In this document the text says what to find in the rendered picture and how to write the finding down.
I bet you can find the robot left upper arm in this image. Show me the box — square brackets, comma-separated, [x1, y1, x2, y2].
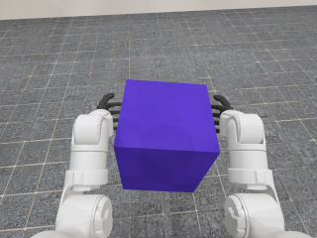
[31, 194, 113, 238]

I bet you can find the right robot hand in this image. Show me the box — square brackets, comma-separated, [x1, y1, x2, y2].
[211, 94, 234, 133]

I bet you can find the left robot forearm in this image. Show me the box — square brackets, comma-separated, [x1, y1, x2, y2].
[55, 109, 114, 230]

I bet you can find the right robot forearm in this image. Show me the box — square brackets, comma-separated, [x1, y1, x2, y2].
[219, 109, 285, 227]

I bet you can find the left robot hand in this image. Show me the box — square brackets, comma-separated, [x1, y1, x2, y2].
[96, 92, 122, 131]

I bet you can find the carton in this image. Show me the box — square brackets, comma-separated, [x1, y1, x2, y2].
[113, 79, 220, 193]

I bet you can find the robot right upper arm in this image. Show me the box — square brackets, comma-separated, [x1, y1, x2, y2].
[224, 192, 313, 238]

